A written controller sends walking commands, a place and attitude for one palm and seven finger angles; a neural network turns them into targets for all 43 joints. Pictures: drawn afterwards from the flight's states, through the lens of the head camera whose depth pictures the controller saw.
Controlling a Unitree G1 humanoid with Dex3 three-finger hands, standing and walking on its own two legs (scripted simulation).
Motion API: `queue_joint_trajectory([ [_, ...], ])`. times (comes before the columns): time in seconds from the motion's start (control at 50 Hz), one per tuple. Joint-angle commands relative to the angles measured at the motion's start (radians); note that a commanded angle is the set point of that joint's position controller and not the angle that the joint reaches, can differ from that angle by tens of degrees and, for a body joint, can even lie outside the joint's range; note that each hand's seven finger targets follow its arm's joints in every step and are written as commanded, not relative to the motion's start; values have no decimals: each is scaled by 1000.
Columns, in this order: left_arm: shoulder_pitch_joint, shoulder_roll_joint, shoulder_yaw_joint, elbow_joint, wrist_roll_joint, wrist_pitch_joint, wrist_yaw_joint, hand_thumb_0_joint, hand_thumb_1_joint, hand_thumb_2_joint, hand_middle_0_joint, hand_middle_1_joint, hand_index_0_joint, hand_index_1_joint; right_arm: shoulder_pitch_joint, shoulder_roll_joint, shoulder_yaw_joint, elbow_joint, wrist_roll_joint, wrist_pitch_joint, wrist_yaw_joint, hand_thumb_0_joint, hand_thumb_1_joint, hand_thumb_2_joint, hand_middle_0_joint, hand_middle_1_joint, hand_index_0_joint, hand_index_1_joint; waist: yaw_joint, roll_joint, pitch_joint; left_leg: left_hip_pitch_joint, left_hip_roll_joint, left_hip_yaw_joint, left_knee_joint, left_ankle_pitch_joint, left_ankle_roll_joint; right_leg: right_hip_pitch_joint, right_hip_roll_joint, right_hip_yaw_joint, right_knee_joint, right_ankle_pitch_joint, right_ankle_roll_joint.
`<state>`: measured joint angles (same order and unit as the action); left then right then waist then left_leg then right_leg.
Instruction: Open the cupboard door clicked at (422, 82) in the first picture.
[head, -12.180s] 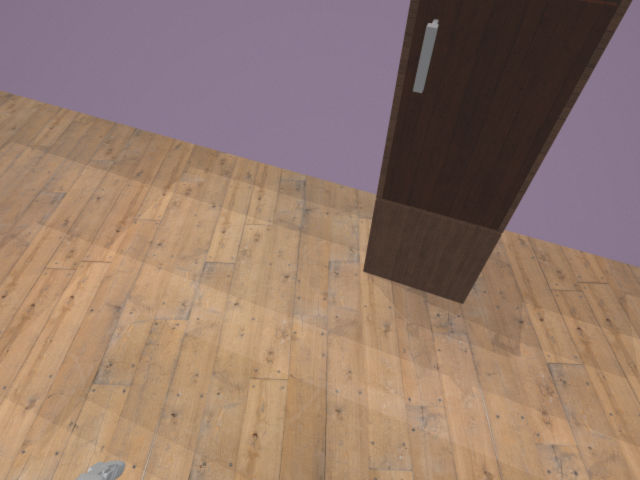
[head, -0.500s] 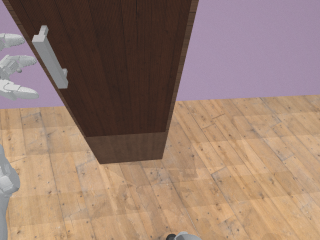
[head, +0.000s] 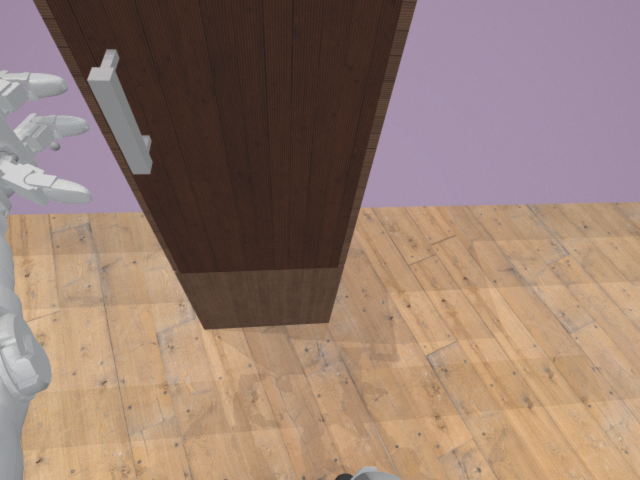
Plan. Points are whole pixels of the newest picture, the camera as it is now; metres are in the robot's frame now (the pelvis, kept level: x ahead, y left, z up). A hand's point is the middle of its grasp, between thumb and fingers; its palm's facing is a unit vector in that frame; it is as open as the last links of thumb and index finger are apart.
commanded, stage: move the hooked fingers beside the handle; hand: left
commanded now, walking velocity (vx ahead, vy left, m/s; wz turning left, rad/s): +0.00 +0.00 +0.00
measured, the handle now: (127, 115) +0.52 +0.22 +0.13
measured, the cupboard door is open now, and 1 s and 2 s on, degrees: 0 0 0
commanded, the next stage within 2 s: slide the fingers in behind the handle in 0.16 s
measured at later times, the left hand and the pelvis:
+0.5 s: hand (76, 142) +0.47 +0.27 +0.13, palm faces +0.02 -1.00 +0.01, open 14.0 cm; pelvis +0.00 +0.00 +0.00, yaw +0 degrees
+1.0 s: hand (86, 146) +0.47 +0.26 +0.13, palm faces +0.08 -1.00 +0.01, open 14.5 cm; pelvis +0.00 -0.01 +0.00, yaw +1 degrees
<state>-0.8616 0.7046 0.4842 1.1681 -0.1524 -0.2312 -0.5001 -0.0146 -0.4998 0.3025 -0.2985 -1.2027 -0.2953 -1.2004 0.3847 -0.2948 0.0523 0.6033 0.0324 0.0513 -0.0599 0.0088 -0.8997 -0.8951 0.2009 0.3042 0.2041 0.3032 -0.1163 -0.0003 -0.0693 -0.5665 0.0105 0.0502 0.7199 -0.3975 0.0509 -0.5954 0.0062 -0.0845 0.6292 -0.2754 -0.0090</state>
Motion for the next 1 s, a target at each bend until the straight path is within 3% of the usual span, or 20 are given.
queue_joint_trajectory([
  [0.0,-434,295,34,-201,-32,-71,15,0,-500,300,-300,-1200,-300,-1200,134,-188,-64,-55,-6,-22,-16,0,-900,-900,200,300,200,300,-8,129,-367,251,24,-112,-64,527,-42,144,28,43,-14,298,-20],
  [0.08,-437,327,41,-186,-7,-66,27,0,-500,300,-300,-1200,-300,-1200,130,-187,-61,-60,-4,-22,-17,0,-900,-900,200,300,200,300,-5,136,-357,213,18,-106,-70,474,-37,157,23,49,-14,291,-17],
  [0.1,-464,309,25,-213,-9,-76,29,0,-500,300,-300,-1200,-300,-1200,127,-186,-60,-63,-5,-23,-18,0,-900,-900,200,300,200,300,-10,182,-371,242,20,-107,-66,503,-42,143,23,50,-11,292,-20],
  [0.22,-451,357,64,-185,-17,-81,20,0,-500,300,-300,-1200,-300,-1200,140,-192,-60,-59,-5,-21,-19,0,-900,-900,200,300,200,300,-4,134,-403,219,20,-103,-63,496,-36,187,26,54,-6,323,-16],
  [0.34,-407,286,26,-228,-34,-73,6,0,-500,300,-300,-1200,-300,-1200,148,-186,-67,-60,-5,-16,-12,0,-900,-900,200,300,200,300,1,177,-416,272,25,-104,-57,564,-43,158,28,49,-12,329,-17],
  [0.38,-427,245,-4,-213,-38,-60,11,0,-500,300,-300,-1200,-300,-1200,145,-185,-68,-53,-4,-17,-11,0,-900,-900,200,300,200,300,-18,137,-362,239,24,-101,-64,493,-33,139,29,46,-21,299,-15],
  [0.4,-434,275,25,-221,-41,-63,20,0,-500,300,-300,-1200,-300,-1200,147,-188,-68,-51,-5,-16,-14,0,-900,-900,200,300,200,300,-11,138,-369,239,24,-105,-65,506,-34,153,28,46,-18,305,-19],
  [0.44,-435,248,4,-242,-32,-59,34,0,-500,300,-300,-1200,-300,-1200,145,-182,-69,-53,-6,-19,-11,0,-900,-900,200,300,200,300,-11,164,-389,257,22,-103,-67,506,-35,146,27,46,-18,303,-17],
  [0.54,-417,268,28,-258,-20,-71,68,0,-500,300,-300,-1200,-300,-1200,145,-179,-71,-53,-8,-21,-6,0,-900,-900,200,300,200,300,0,150,-398,242,21,-99,-67,507,-33,182,26,52,-14,325,-18],
  [0.58,-428,202,-26,-266,-19,-70,68,0,-500,300,-300,-1200,-300,-1200,136,-174,-70,-52,-6,-23,-6,0,-900,-900,200,300,200,300,-13,171,-382,253,22,-96,-69,501,-31,162,25,52,-21,317,-17],
  [0.62,-443,222,-14,-257,-20,-70,72,0,-500,300,-300,-1200,-300,-1200,139,-178,-69,-46,-5,-24,-8,0,-900,-900,200,300,200,300,-16,149,-378,254,24,-104,-69,495,-32,157,27,50,-20,306,-18],
  [0.66,-461,171,-54,-274,-21,-70,73,0,-500,300,-300,-1200,-300,-1200,134,-174,-70,-44,-5,-29,-9,0,-900,-900,200,300,200,300,-26,144,-381,258,23,-102,-70,481,-29,157,25,51,-22,308,-15],
  [0.7,-460,132,-74,-287,-25,-73,79,0,-500,300,-300,-1200,-300,-1200,136,-172,-72,-42,-6,-35,-8,0,-900,-900,200,300,200,300,-26,182,-399,307,25,-110,-62,532,-35,132,26,47,-19,303,-20],
  [0.74,-475,105,-92,-271,-29,-68,85,0,-500,300,-300,-1200,-300,-1200,132,-170,-70,-30,-8,-38,-7,0,-900,-900,200,300,200,300,-36,148,-378,296,26,-113,-63,506,-37,121,27,43,-23,292,-16],
  [0.76,-478,130,-71,-272,-29,-71,92,0,-500,300,-300,-1200,-300,-1200,133,-173,-72,-27,-7,-40,-8,0,-900,-900,200,300,200,300,-33,135,-373,281,25,-111,-63,490,-33,131,26,47,-24,295,-16],
  [0.8,-506,75,-112,-305,-31,-78,98,0,-500,300,-300,-1200,-300,-1200,127,-167,-71,-27,-9,-46,-7,0,-900,-900,200,300,200,300,-38,168,-388,311,23,-118,-61,529,-38,123,25,43,-18,300,-19],
  [0.82,-505,86,-102,-309,-28,-79,101,0,-500,300,-300,-1200,-300,-1200,128,-168,-72,-21,-9,-47,-6,0,-900,-900,200,300,200,300,-34,179,-406,328,26,-119,-57,548,-41,122,25,45,-18,306,-18],
  [0.86,-472,75,-106,-277,-29,-73,106,0,-500,300,-300,-1200,-300,-1200,123,-167,-71,-18,-8,-48,-4,0,-900,-900,200,300,200,300,-35,131,-384,296,23,-113,-59,508,-36,131,25,43,-20,303,-16],
  [0.92,-516,99,-94,-289,-26,-80,112,0,-500,300,-300,-1200,-300,-1200,118,-168,-69,-14,-8,-52,-6,0,-900,-900,200,300,200,300,-37,130,-379,272,19,-111,-63,477,-30,151,22,48,-18,309,-18],
  [0.98,-509,22,-149,-303,-26,-82,111,0,-500,300,-300,-1200,-300,-1200,112,-159,-69,-15,-9,-59,-3,0,-900,-900,200,300,200,300,-38,164,-382,309,21,-117,-59,518,-38,126,22,42,-16,305,-19],
])
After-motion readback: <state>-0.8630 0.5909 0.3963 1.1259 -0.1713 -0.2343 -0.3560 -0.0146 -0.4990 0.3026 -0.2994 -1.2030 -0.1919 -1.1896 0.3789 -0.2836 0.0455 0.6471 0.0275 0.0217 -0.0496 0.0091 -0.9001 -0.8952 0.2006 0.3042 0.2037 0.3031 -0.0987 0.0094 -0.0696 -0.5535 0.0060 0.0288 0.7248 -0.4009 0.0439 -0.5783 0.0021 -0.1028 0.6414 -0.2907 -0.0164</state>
